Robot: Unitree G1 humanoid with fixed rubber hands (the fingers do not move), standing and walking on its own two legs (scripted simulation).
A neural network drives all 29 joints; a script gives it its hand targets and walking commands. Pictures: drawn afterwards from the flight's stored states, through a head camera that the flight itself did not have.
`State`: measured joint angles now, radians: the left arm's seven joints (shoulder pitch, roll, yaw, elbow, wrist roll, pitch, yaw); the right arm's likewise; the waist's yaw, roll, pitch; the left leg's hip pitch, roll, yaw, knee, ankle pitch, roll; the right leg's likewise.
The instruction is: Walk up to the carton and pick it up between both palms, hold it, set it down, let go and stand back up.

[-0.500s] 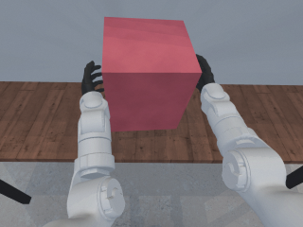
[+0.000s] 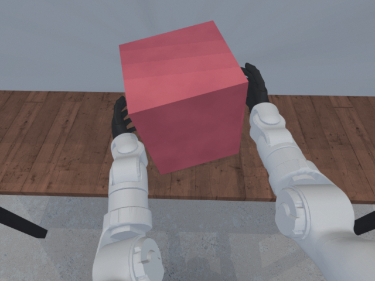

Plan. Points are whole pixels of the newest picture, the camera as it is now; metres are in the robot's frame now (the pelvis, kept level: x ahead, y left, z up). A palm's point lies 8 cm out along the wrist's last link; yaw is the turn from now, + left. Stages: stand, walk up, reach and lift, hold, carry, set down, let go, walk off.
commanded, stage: set down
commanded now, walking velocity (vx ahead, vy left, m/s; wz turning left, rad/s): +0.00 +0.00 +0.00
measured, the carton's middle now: (184, 104) +0.49 +0.08 +0.07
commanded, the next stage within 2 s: none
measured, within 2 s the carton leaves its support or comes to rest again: rests again in 0.92 s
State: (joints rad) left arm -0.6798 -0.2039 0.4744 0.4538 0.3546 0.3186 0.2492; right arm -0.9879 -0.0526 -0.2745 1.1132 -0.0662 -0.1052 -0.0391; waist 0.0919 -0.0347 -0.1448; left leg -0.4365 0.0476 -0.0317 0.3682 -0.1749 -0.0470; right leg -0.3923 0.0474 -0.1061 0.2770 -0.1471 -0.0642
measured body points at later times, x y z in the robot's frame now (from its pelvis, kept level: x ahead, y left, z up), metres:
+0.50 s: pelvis -0.03 +0.00 +0.00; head +0.02 +0.01 +0.45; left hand +0.36 +0.22 +0.09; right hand +0.44 -0.07 +0.10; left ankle -0.02 +0.15 -0.74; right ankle -0.02 -0.07 -0.74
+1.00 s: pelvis +0.00 +0.00 +0.00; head +0.07 +0.01 +0.44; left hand +0.39 +0.21 +0.07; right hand +0.47 -0.08 +0.09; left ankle -0.02 +0.15 -0.74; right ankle -0.02 -0.07 -0.74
